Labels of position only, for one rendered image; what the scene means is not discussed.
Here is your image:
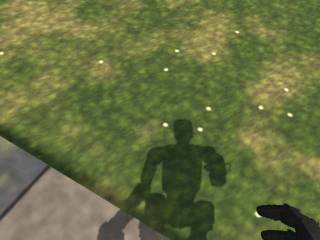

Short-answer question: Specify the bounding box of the robot right hand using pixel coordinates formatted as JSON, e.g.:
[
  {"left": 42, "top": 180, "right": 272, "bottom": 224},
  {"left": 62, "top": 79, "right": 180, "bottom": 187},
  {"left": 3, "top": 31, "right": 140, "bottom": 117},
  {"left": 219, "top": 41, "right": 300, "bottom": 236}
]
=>
[{"left": 256, "top": 203, "right": 320, "bottom": 240}]

